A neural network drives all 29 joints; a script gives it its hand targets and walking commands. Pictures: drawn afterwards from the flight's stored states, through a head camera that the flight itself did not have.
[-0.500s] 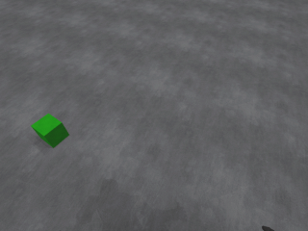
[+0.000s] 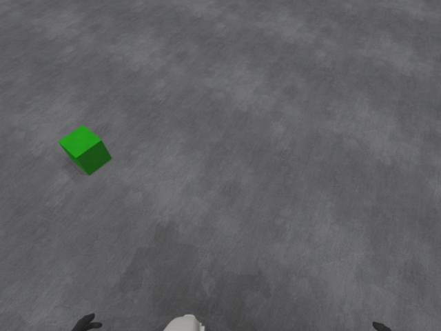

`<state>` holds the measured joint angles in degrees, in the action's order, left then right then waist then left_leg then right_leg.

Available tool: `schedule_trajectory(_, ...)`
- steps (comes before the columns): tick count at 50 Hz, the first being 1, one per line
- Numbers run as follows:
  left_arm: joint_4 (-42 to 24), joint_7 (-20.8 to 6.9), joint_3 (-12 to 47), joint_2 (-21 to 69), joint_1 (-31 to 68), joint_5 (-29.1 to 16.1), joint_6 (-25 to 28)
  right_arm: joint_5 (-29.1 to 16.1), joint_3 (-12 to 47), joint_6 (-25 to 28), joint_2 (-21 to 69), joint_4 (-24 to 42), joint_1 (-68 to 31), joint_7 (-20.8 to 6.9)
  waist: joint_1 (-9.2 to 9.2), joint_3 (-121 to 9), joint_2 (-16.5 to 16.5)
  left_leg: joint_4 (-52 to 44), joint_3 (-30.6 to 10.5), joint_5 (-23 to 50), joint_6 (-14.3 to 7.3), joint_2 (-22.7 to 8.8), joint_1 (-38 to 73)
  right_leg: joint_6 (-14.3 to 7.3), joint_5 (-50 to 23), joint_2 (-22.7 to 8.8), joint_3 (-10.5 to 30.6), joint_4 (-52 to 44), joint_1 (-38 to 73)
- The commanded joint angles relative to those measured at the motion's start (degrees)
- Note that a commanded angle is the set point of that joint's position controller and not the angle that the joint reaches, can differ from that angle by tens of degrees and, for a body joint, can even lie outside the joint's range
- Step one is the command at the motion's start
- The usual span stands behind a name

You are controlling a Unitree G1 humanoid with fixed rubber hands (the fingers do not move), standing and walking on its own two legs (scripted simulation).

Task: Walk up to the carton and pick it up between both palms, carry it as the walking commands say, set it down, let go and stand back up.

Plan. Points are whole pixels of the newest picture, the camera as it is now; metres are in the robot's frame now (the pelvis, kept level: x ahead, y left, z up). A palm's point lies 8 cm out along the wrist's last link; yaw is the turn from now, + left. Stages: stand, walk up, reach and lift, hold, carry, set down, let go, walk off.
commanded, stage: walk up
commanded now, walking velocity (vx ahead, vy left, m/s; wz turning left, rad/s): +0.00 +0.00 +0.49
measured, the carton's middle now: (86, 150) +1.03 +0.75 -0.69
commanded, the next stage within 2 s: none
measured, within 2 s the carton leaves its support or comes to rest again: neither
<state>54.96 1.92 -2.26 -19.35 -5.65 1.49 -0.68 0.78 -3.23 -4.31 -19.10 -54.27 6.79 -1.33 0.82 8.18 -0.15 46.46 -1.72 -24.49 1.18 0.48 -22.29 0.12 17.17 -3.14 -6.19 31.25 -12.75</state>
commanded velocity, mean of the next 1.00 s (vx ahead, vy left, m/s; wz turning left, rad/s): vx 0.46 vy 0.06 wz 0.40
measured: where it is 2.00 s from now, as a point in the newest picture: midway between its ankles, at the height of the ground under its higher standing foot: (126, 214)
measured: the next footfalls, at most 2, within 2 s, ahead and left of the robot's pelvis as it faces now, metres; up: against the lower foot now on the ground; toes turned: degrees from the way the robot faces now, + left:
left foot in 0.28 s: +0.00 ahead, +0.20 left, +0.00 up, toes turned +18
right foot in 0.76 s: +0.45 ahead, +0.17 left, +0.00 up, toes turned +16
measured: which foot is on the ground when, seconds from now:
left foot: up 0.00-0.26, down 0.28-0.80, up 0.82-1.00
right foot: down 0.00-0.28, up 0.30-0.74, down 0.76-1.00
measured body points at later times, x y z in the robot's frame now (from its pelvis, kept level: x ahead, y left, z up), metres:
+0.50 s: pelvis +0.09 +0.15 +0.01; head +0.11 +0.19 +0.46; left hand +0.13 +0.44 -0.13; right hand +0.17 -0.11 -0.11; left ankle -0.03 +0.19 -0.73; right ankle +0.13 -0.02 -0.63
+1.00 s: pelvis +0.34 +0.25 +0.00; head +0.36 +0.28 +0.45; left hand +0.23 +0.50 -0.15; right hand +0.54 +0.07 -0.13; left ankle +0.29 +0.36 -0.67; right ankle +0.41 +0.16 -0.73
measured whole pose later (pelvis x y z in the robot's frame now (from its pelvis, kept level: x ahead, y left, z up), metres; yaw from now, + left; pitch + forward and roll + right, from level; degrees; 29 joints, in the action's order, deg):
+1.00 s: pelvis +0.34 +0.25 +0.00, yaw +30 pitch -2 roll -4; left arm 57.2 0.3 -3.5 -14.5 -15.1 1.8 4.2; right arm 0.8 -3.6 0.9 -13.1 -54.6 9.7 -1.9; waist -1.0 5.9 1.5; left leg 62.0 -1.1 -18.3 -1.4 -5.4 -28.8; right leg -1.4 13.5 -1.4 -14.6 26.8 -11.3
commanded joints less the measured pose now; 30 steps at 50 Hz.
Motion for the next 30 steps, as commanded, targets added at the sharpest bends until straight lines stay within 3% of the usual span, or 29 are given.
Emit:
schedule_trajectory(1,-4.5,0.2,-3.1,-9.0,3.5,0.7,-0.3,-0.4,-1.3,-0.3,-4.7,5.7,-0.3,-1.1,1.48,-10.2,-8.6,8.5,3.5,-2.8,0.6,-5.3,-1.5,-7.2,-28.0,-16.7,3.6,-8.2,4.2)
schedule_trajectory(3,-4.7,-0.2,-3.6,-9.5,2.7,0.7,-0.3,-0.4,-1.2,-0.5,-4.0,6.2,-0.5,-1.4,1.35,-10.4,-9.4,3.8,4.4,-1.8,0.7,-6.1,2.3,-5.9,-24.1,-16.9,2.5,-8.4,3.8)
schedule_trajectory(4,-4.0,-0.5,-3.8,-9.3,2.7,0.9,-0.3,-0.6,-1.4,-0.5,-3.5,6.9,0.7,-1.7,1.38,-12.0,-11.0,1.0,5.2,-2.1,0.5,-5.8,5.2,-5.7,-18.6,-15.9,2.0,-7.4,3.6)
schedule_trajectory(5,-1.1,0.3,-4.7,-12.4,-8.7,1.3,0.1,0.1,-1.2,-0.7,-4.5,8.5,-1.9,-3.5,-2.09,-13.4,-7.3,3.0,5.8,-0.6,-0.1,-6.3,-2.3,-8.4,-2.6,-23.8,11.9,-15.2,10.0)
schedule_trajectory(6,0.9,1.0,-5.2,-14.6,-12.2,1.1,0.2,0.5,-1.2,-1.0,-5.5,11.1,-6.7,-4.7,-4.46,-8.5,-4.8,4.8,1.3,-1.2,0.1,-9.3,-12.4,-9.0,13.7,-28.8,18.7,-19.7,15.1)
schedule_trajectory(7,1.2,1.1,-5.3,-15.1,-12.3,0.7,0.5,0.4,-1.3,-0.8,-5.3,11.4,-8.9,-5.2,-5.11,-5.1,-5.4,4.7,-0.3,-0.7,0.4,-10.0,-15.1,-8.4,16.6,-29.8,19.8,-21.7,15.0)
schedule_trajectory(8,0.2,1.0,-5.5,-14.4,-9.5,0.5,0.9,0.2,-0.9,-0.3,-4.4,12.3,-8.7,-5.6,-4.40,-3.6,-8.5,1.4,-1.1,-0.5,0.5,-10.6,-13.3,-7.5,15.5,-28.6,16.3,-20.8,13.4)
schedule_trajectory(9,-0.5,0.5,-5.5,-14.5,-6.5,0.7,1.3,-0.1,-0.7,0.7,-3.9,12.8,-7.0,-5.4,-3.36,-2.6,-8.9,-3.0,-0.7,-1.1,-0.2,-11.3,-10.2,-7.3,14.4,-28.2,14.2,-19.2,11.3)
schedule_trajectory(10,-1.0,0.0,-5.3,-13.5,-3.5,0.8,1.7,-0.2,-0.5,1.4,-3.7,11.7,-3.3,-5.0,-0.71,-3.3,-8.5,-7.7,1.3,-2.1,-0.6,-9.6,-1.7,-5.8,11.8,-24.5,9.1,-16.5,6.1)
schedule_trajectory(11,-1.5,-0.6,-4.6,-12.0,-1.4,0.7,1.6,-0.6,-0.4,2.2,-2.4,9.6,2.4,-4.8,2.65,-5.4,-8.4,-13.1,5.7,1.6,-1.3,-6.1,7.8,-4.1,11.8,-20.5,3.1,-13.4,1.4)
schedule_trajectory(12,-1.8,-1.0,-3.6,-8.2,-0.7,0.5,1.6,-0.5,-1.0,3.3,-2.8,5.0,11.4,-4.0,7.24,-10.7,0.9,-17.6,8.1,4.2,-2.3,-2.0,21.6,-2.2,10.9,-13.5,-4.0,1.1,-4.8)
schedule_trajectory(13,-4.7,-2.2,-2.0,-1.4,2.9,0.9,1.9,0.3,-3.0,4.2,-9.9,1.7,23.4,-2.7,13.18,-14.8,23.3,-25.9,-12.6,-6.4,-7.1,-12.6,34.1,0.1,19.5,-3.3,-9.6,28.9,-21.4)
schedule_trajectory(14,-8.4,-3.1,-1.2,0.6,6.2,1.0,2.1,0.1,-3.5,4.3,-13.7,0.8,23.9,-1.3,11.13,-11.4,30.2,-32.3,-30.0,-3.9,-9.5,-20.0,30.7,1.5,22.7,0.4,-2.3,37.5,-31.5)
schedule_trajectory(15,-8.7,-3.5,-1.5,-0.2,6.5,1.4,2.4,0.0,-3.1,4.7,-12.5,1.4,20.8,-0.6,8.21,-8.4,21.5,-34.2,-31.2,-0.2,-11.4,-22.4,28.8,2.0,18.3,-2.8,3.1,39.8,-32.6)
schedule_trajectory(16,-8.7,-4.0,-1.4,-0.6,7.6,1.3,3.1,-0.1,-2.2,5.5,-9.5,1.7,18.0,0.0,7.44,-6.1,14.3,-32.5,-28.3,8.5,-12.0,-21.4,27.4,2.4,13.0,-5.1,4.5,39.0,-33.2)
schedule_trajectory(17,-7.7,-4.0,-1.0,-0.5,9.0,1.1,3.7,0.1,-1.5,6.1,-7.8,1.9,16.4,0.6,6.56,-5.0,9.2,-31.1,-24.0,17.0,-10.7,-19.1,28.5,2.1,10.4,-4.6,4.9,39.0,-34.4)
schedule_trajectory(18,-6.6,-4.3,-0.6,-0.7,7.3,1.0,3.8,-0.1,-1.1,6.6,-6.1,1.7,15.2,1.1,4.82,-5.7,8.0,-29.1,-19.1,26.2,-9.8,-16.6,29.1,2.2,7.1,-5.0,5.1,37.4,-33.5)
schedule_trajectory(19,-6.1,-4.4,-0.9,-1.8,5.9,0.9,3.7,-0.3,-1.4,7.0,-6.0,1.4,15.4,1.3,3.99,-7.2,6.4,-28.9,-17.8,29.2,-9.8,-15.9,32.1,2.8,5.7,-5.0,4.6,36.7,-33.9)
schedule_trajectory(20,-6.6,-4.6,-1.3,-2.1,4.4,0.9,3.5,-0.7,-1.3,7.2,-6.3,1.1,16.3,1.5,3.09,-6.3,5.6,-27.9,-16.0,35.1,-9.4,-15.4,32.4,3.1,4.0,-4.5,4.1,36.5,-34.6)
schedule_trajectory(21,-6.6,-4.5,-1.6,-2.8,5.5,1.2,3.1,-0.9,-1.0,7.6,-6.2,0.0,18.9,1.5,3.72,-6.2,5.4,-27.9,-15.5,41.3,-9.5,-15.0,34.9,3.4,2.7,-3.5,3.2,36.5,-35.5)
schedule_trajectory(22,-6.7,-4.6,-1.7,-2.3,4.7,1.0,2.8,-1.1,-0.7,8.0,-5.6,-0.8,19.5,1.6,3.06,-6.0,4.6,-28.3,-13.8,44.2,-9.6,-14.9,33.1,3.8,0.4,-3.6,3.6,35.1,-33.6)
schedule_trajectory(25,-8.2,-5.0,-1.5,-0.6,5.9,0.7,2.3,-1.4,0.2,8.5,-4.0,-1.5,19.1,1.7,1.96,-3.2,5.0,-31.5,-9.3,46.6,-8.8,-12.2,26.1,4.5,-6.5,-2.3,2.1,29.1,-29.3)
schedule_trajectory(26,-8.7,-5.1,-1.3,0.1,6.8,0.7,1.9,-1.4,0.0,8.5,-3.8,-1.2,18.8,1.8,2.08,-2.5,7.2,-33.1,-8.7,44.5,-9.4,-12.0,25.3,4.6,-8.4,-1.5,0.9,26.5,-28.8)
schedule_trajectory(28,-11.3,-5.5,-1.2,0.9,11.9,0.1,1.8,-0.8,-0.1,8.7,-3.9,-1.9,19.7,2.0,3.67,0.6,7.7,-35.0,-8.2,43.8,-9.3,-11.9,23.7,4.8,-11.4,-1.1,-0.4,17.8,-27.4)
schedule_trajectory(29,-12.1,-5.6,-1.1,1.3,12.5,-0.1,1.8,-0.6,0.0,8.8,-3.2,-1.9,19.9,1.9,3.56,0.4,7.5,-34.4,-8.3,45.2,-8.7,-11.4,22.9,4.4,-13.2,-1.0,0.0,15.0,-25.8)
schedule_trajectory(30,-12.5,-5.7,-1.0,2.0,13.6,-0.4,2.0,-0.2,0.1,8.5,-2.9,-2.2,20.7,2.0,4.07,1.5,8.8,-33.6,-6.4,47.4,-8.4,-10.4,21.2,4.0,-13.9,-0.1,-1.4,10.8,-23.8)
